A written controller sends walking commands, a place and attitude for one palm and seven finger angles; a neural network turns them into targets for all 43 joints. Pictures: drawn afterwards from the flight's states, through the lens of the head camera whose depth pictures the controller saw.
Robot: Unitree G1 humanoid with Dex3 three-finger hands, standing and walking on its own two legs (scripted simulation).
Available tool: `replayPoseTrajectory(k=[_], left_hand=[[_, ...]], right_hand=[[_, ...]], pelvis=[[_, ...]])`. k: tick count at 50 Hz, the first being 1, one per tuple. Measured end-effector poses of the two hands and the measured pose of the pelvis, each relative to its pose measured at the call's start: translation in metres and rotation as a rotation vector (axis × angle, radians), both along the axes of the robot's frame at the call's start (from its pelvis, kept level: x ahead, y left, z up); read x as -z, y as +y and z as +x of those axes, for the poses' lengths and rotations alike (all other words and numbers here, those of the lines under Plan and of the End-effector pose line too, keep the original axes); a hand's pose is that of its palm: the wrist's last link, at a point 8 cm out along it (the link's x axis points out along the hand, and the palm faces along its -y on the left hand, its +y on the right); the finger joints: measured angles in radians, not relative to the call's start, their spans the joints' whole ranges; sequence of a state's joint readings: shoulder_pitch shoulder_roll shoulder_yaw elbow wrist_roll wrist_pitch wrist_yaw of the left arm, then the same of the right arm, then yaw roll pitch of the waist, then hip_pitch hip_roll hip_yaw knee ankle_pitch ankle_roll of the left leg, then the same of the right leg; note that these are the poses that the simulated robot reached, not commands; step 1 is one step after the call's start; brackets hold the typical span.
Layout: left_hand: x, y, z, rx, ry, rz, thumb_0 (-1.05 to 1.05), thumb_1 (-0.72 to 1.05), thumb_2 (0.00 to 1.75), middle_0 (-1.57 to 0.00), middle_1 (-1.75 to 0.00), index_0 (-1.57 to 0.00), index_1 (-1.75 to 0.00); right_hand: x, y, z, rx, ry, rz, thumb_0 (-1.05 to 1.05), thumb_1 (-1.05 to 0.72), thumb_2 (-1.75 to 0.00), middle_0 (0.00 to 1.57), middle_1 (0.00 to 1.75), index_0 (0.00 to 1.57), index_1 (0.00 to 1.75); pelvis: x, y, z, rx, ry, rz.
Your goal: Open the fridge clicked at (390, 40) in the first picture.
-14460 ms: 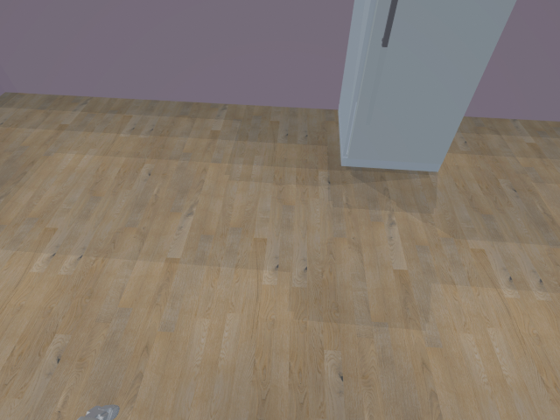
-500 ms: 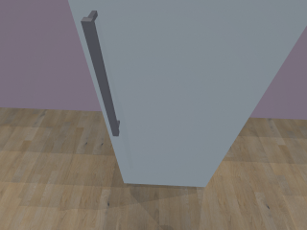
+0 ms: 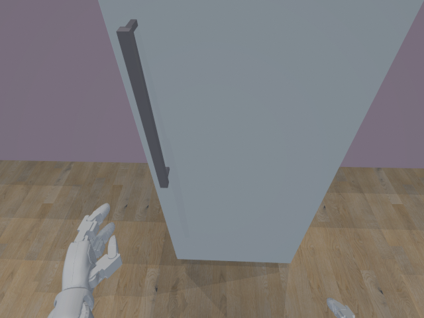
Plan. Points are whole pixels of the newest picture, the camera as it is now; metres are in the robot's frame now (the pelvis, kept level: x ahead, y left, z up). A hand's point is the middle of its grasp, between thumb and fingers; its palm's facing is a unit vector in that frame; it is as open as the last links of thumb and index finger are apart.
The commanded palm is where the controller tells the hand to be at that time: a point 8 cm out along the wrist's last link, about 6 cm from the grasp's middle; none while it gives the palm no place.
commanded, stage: raise the hand to about handle height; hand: left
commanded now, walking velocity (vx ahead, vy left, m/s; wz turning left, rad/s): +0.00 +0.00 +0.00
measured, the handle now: (152, 121) +0.47 +0.15 +0.14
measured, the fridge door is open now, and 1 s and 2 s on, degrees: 0 0 0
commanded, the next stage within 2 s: move the hooked fingers beside the handle in 1.90 s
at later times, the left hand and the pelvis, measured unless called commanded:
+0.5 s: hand (107, 281) +0.19 +0.19 +0.02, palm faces -0.14 -0.99 -0.09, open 10.3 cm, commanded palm +0.15 +0.27 +0.02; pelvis -0.04 +0.00 -0.05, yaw +1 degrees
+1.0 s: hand (55, 239) +0.23 +0.27 +0.09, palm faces +0.05 -1.00 -0.07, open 13.1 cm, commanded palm +0.20 +0.32 +0.08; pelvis -0.01 +0.02 -0.02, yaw +0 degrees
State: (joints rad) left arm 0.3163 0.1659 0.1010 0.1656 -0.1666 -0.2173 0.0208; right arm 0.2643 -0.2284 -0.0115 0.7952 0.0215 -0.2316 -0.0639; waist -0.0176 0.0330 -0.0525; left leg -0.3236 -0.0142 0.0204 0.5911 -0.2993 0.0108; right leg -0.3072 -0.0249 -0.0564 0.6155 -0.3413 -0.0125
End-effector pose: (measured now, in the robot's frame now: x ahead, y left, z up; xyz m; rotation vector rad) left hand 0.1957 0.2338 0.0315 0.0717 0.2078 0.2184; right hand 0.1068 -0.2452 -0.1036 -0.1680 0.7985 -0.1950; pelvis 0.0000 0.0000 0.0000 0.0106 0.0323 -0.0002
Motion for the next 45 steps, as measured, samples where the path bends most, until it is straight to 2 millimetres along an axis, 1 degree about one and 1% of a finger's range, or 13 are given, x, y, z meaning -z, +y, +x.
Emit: replayPoseTrajectory(k=[2,4,7,11,13,15,20,26,29,32,37,42,45], left_hand=[[-0.013,-0.006,0.010,0.083,-0.166,-0.017,0.01,0.81,0.86,-0.20,-0.37,-0.21,-0.37],[-0.008,-0.013,0.005,0.185,-0.246,-0.033,0.00,0.77,0.84,-0.20,-0.40,-0.21,-0.39],[0.028,-0.013,-0.023,0.279,-0.172,-0.062,0.00,0.70,0.82,-0.21,-0.44,-0.22,-0.43],[0.071,0.007,-0.076,0.176,-0.008,-0.118,0.01,0.61,0.78,-0.22,-0.49,-0.23,-0.49],[0.070,0.019,-0.094,0.087,-0.026,-0.090,0.01,0.56,0.76,-0.23,-0.52,-0.23,-0.52],[0.053,0.028,-0.100,0.040,-0.124,-0.034,0.01,0.51,0.74,-0.23,-0.55,-0.23,-0.55],[0.006,0.021,-0.071,0.178,-0.367,0.046,0.01,0.40,0.69,-0.23,-0.63,-0.23,-0.62],[0.014,0.020,-0.014,0.362,-0.127,-0.022,0.01,0.26,0.63,-0.24,-0.72,-0.25,-0.71],[0.009,0.036,-0.009,0.272,-0.074,-0.062,0.01,0.19,0.60,-0.25,-0.76,-0.26,-0.76],[-0.008,0.054,-0.014,0.166,-0.144,-0.034,0.01,0.12,0.57,-0.26,-0.81,-0.26,-0.80],[-0.022,0.066,-0.018,0.153,-0.221,0.024,0.00,0.01,0.52,-0.26,-0.88,-0.27,-0.88],[-0.012,0.065,-0.008,0.241,-0.147,-0.014,0.00,-0.11,0.47,-0.27,-0.96,-0.27,-0.95],[-0.023,0.071,0.000,0.243,-0.168,-0.008,0.00,-0.18,0.44,-0.27,-1.00,-0.28,-1.00]], right_hand=[[-0.009,-0.005,0.020,-0.011,-0.103,-0.011,0.01,-0.90,-0.90,0.20,0.30,0.20,0.30],[-0.019,-0.011,0.037,-0.031,-0.185,-0.025,0.01,-0.90,-0.90,0.20,0.30,0.20,0.30],[-0.032,-0.018,0.056,-0.069,-0.274,-0.061,0.01,-0.90,-0.90,0.20,0.30,0.20,0.30],[-0.038,-0.022,0.072,-0.121,-0.322,-0.119,0.01,-0.90,-0.90,0.20,0.30,0.20,0.30],[-0.034,-0.018,0.076,-0.151,-0.323,-0.139,0.01,-0.90,-0.90,0.20,0.30,0.20,0.30],[-0.026,-0.010,0.076,-0.184,-0.310,-0.144,0.01,-0.90,-0.90,0.20,0.30,0.20,0.30],[0.003,0.018,0.061,-0.215,-0.253,-0.077,0.01,-0.90,-0.90,0.20,0.30,0.20,0.30],[0.017,0.038,0.019,-0.106,-0.159,0.026,0.02,-0.90,-0.90,0.21,0.30,0.21,0.30],[0.013,0.036,0.000,-0.050,-0.125,0.032,0.02,-0.90,-0.90,0.21,0.30,0.21,0.30],[0.009,0.030,-0.010,-0.034,-0.097,0.009,0.02,-0.90,-0.90,0.21,0.30,0.21,0.30],[0.005,0.018,-0.007,-0.074,-0.071,-0.052,0.02,-0.90,-0.90,0.21,0.30,0.20,0.30],[-0.007,0.014,0.013,-0.078,-0.120,-0.094,0.02,-0.90,-0.90,0.20,0.30,0.20,0.30],[-0.020,0.018,0.029,-0.083,-0.177,-0.101,0.02,-0.90,-0.90,0.20,0.30,0.20,0.30]], pelvis=[[0.009,-0.003,-0.007,0.014,0.039,0.004],[0.018,-0.006,-0.014,0.024,0.061,0.008],[0.031,-0.009,-0.022,0.025,0.086,0.008],[0.045,-0.011,-0.029,0.008,0.108,-0.005],[0.051,-0.011,-0.032,-0.006,0.113,-0.019],[0.055,-0.011,-0.034,-0.020,0.115,-0.035],[0.061,-0.007,-0.042,-0.042,0.104,-0.064],[0.048,0.000,-0.042,-0.013,0.102,-0.048],[0.039,0.004,-0.036,0.007,0.100,-0.039],[0.034,0.008,-0.028,0.013,0.098,-0.037],[0.032,0.015,-0.024,-0.005,0.093,-0.047],[0.029,0.020,-0.021,-0.008,0.082,-0.050],[0.025,0.022,-0.018,-0.004,0.070,-0.049]])
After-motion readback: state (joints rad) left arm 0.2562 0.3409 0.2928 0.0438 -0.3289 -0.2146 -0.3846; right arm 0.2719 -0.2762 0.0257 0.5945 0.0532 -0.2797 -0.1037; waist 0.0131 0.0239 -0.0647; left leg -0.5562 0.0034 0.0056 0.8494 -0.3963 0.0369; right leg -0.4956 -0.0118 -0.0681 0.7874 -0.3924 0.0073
